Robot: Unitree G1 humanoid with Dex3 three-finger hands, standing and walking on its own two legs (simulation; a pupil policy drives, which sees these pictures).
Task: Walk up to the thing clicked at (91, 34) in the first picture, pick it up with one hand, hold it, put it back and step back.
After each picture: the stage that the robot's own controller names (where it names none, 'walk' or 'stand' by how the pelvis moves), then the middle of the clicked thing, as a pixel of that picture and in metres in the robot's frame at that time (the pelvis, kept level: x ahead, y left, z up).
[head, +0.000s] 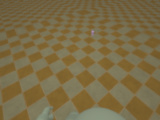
stand; (92, 33) +2.19 +0.05 -0.72
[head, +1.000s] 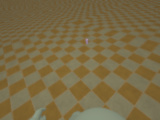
walk; (86, 41) +2.04 +0.34 -0.69
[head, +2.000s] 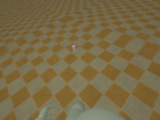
walk; (74, 48) +1.43 +0.56 -0.72
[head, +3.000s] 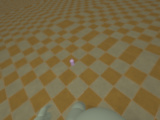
walk; (72, 62) +0.98 +0.48 -0.72
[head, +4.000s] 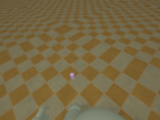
walk; (72, 76) +0.71 +0.37 -0.71
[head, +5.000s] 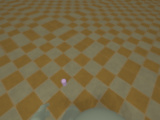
stand; (64, 82) +0.53 +0.37 -0.70
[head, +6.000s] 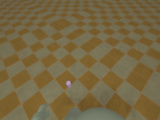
stand; (68, 84) +0.48 +0.32 -0.71
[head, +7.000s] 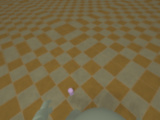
stand; (71, 91) +0.41 +0.28 -0.70
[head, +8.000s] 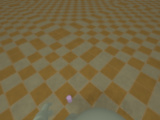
stand; (69, 99) +0.35 +0.26 -0.72
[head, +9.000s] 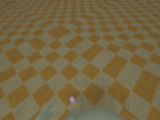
stand; (72, 100) +0.30 +0.23 -0.72
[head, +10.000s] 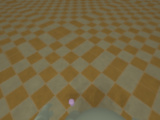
stand; (71, 102) +0.28 +0.22 -0.72
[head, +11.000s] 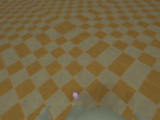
stand; (75, 95) +0.32 +0.22 -0.71
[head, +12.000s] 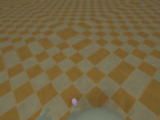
stand; (74, 102) +0.31 +0.20 -0.72
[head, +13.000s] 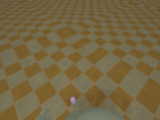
stand; (73, 100) +0.32 +0.21 -0.72
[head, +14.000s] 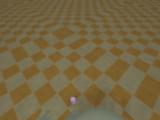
stand; (73, 100) +0.33 +0.21 -0.72
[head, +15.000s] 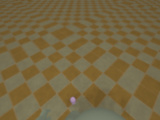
stand; (73, 100) +0.33 +0.21 -0.72
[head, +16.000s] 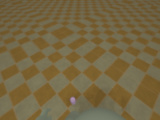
stand; (73, 100) +0.32 +0.21 -0.72
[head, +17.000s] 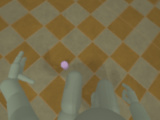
go down; (65, 65) +0.37 +0.26 -0.40
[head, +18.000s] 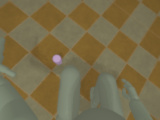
go down; (57, 60) +0.37 +0.31 -0.31
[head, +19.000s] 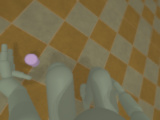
close in; (32, 60) +0.33 +0.34 -0.23
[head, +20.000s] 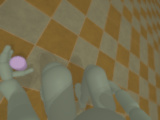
close; (19, 64) +0.31 +0.35 -0.21
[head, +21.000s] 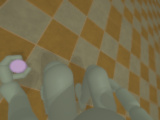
lift; (19, 67) +0.29 +0.35 -0.21
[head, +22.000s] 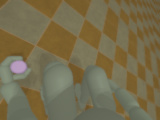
lift; (20, 68) +0.29 +0.35 -0.21
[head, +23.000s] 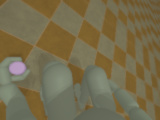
lift; (19, 68) +0.28 +0.35 -0.21
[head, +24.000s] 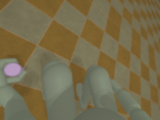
lift; (15, 70) +0.26 +0.37 -0.20
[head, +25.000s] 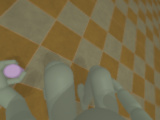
lift; (15, 71) +0.25 +0.38 -0.20
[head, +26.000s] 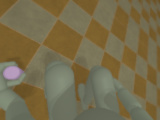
lift; (15, 73) +0.23 +0.38 -0.20
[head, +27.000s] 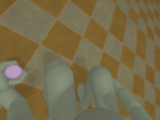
lift; (16, 72) +0.24 +0.38 -0.20
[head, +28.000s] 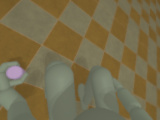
lift; (17, 73) +0.24 +0.37 -0.20
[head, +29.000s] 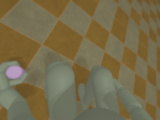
lift; (17, 73) +0.24 +0.38 -0.20
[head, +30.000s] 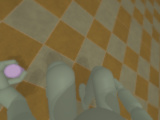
lift; (16, 71) +0.24 +0.39 -0.20
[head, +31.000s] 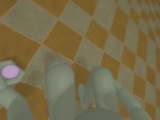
lift; (13, 72) +0.24 +0.39 -0.20
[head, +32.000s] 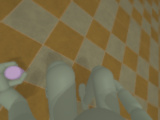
lift; (16, 73) +0.23 +0.38 -0.20
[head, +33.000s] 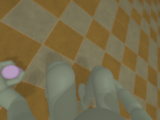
lift; (14, 72) +0.23 +0.39 -0.20
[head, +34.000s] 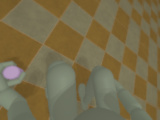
lift; (15, 73) +0.23 +0.39 -0.20
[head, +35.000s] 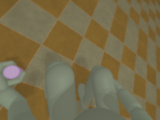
lift; (15, 72) +0.24 +0.39 -0.20
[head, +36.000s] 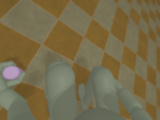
lift; (14, 73) +0.23 +0.39 -0.20
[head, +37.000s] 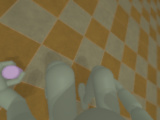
lift; (14, 72) +0.24 +0.39 -0.20
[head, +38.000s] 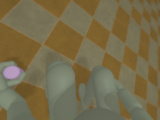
lift; (15, 73) +0.23 +0.39 -0.20
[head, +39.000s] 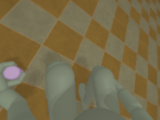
lift; (15, 73) +0.24 +0.39 -0.20
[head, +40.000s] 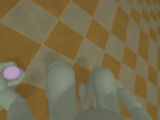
lift; (15, 73) +0.23 +0.39 -0.20
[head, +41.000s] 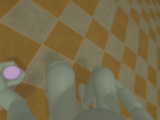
lift; (14, 73) +0.23 +0.39 -0.20
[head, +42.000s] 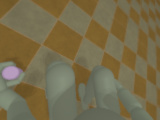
lift; (14, 73) +0.23 +0.39 -0.20
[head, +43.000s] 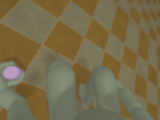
lift; (14, 73) +0.23 +0.39 -0.20
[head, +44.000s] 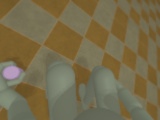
lift; (14, 73) +0.24 +0.39 -0.20
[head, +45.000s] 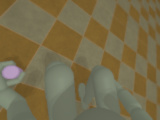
lift; (14, 72) +0.24 +0.39 -0.20
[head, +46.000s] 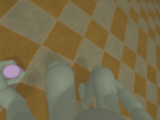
lift; (14, 72) +0.24 +0.39 -0.20
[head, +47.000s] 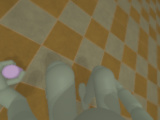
lift; (14, 72) +0.24 +0.39 -0.20
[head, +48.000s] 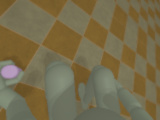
lift; (13, 72) +0.24 +0.39 -0.20
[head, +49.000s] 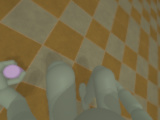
lift; (15, 72) +0.24 +0.39 -0.20
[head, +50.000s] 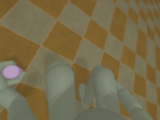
lift; (14, 72) +0.24 +0.39 -0.20
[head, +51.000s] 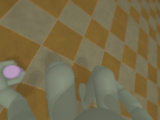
lift; (14, 72) +0.24 +0.39 -0.20
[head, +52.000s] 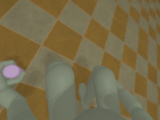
lift; (14, 72) +0.24 +0.39 -0.20
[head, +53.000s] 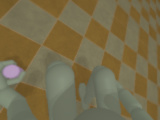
lift; (14, 72) +0.24 +0.39 -0.20
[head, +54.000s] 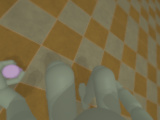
lift; (14, 72) +0.24 +0.39 -0.20
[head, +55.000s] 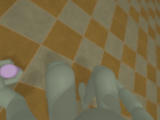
lift; (12, 71) +0.24 +0.40 -0.20
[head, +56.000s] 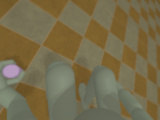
lift; (14, 71) +0.24 +0.39 -0.20
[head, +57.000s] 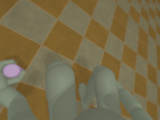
lift; (15, 71) +0.25 +0.39 -0.20
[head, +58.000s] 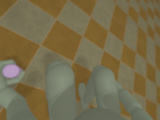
lift; (14, 71) +0.25 +0.39 -0.20
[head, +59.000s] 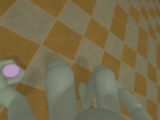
lift; (14, 71) +0.25 +0.39 -0.20
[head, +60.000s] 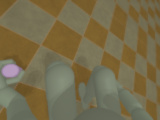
lift; (13, 71) +0.25 +0.39 -0.20
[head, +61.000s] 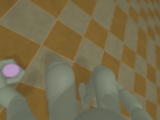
lift; (14, 71) +0.25 +0.39 -0.20
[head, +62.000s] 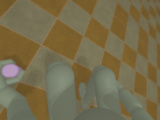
lift; (13, 71) +0.24 +0.39 -0.20
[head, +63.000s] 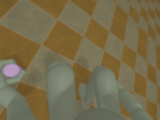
lift; (14, 71) +0.25 +0.39 -0.20
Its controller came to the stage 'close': yes
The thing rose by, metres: 0.01
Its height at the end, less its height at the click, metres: +0.00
